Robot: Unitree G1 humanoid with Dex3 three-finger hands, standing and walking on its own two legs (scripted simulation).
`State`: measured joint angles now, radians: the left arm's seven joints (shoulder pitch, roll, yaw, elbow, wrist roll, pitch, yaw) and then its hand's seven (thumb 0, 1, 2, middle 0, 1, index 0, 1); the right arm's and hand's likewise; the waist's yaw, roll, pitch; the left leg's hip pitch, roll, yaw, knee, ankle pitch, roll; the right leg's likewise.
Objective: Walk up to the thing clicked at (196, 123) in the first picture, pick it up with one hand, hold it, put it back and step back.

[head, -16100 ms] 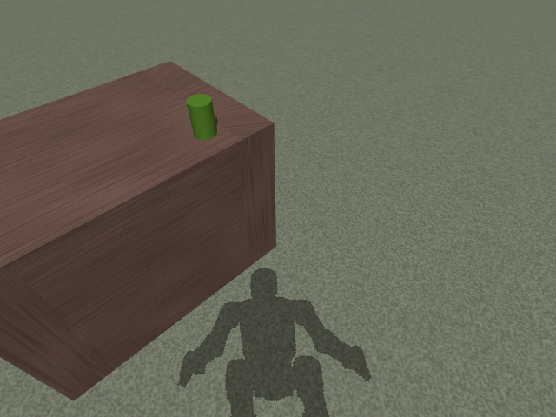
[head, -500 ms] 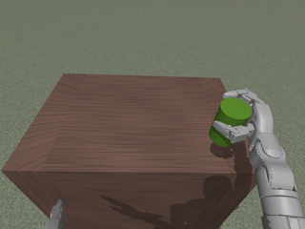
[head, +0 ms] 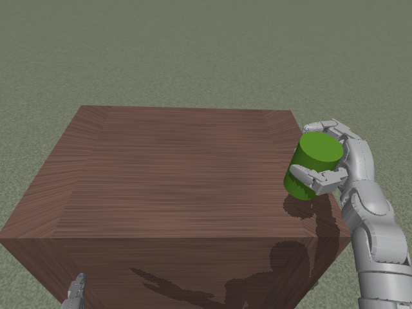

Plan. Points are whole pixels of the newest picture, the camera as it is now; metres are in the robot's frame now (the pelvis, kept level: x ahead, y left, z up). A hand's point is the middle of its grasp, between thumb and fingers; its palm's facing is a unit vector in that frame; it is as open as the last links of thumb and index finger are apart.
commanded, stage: hold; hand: right
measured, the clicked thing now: (310, 167) +0.34 -0.17 +0.16
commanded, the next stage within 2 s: none
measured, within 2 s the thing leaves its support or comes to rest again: neither
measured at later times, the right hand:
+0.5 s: hand (318, 160) +0.33 -0.17 +0.19, palm faces +0.12 +0.99 -0.02, open 10.0 cm
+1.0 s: hand (315, 163) +0.32 -0.17 +0.18, palm faces +0.12 +0.99 -0.01, open 10.0 cm
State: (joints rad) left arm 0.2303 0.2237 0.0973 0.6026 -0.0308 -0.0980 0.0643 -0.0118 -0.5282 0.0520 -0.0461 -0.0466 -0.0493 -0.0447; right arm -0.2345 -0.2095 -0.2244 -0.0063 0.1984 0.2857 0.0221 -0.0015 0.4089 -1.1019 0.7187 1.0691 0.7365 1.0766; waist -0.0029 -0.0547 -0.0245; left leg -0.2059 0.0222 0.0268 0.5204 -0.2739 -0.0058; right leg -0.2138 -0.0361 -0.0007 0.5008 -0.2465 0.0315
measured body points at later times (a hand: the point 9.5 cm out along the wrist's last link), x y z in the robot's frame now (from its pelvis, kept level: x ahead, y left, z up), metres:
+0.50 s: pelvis +0.00 +0.00 +0.00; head -0.03 +0.02 +0.45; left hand +0.17 +0.25 -0.08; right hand +0.31 -0.22 +0.19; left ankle +0.01 +0.12 -0.74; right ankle +0.02 -0.14 -0.74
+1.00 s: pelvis +0.00 +0.00 +0.00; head -0.02 +0.03 +0.45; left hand +0.17 +0.26 -0.08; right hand +0.31 -0.22 +0.18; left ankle +0.01 +0.12 -0.74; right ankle +0.02 -0.14 -0.74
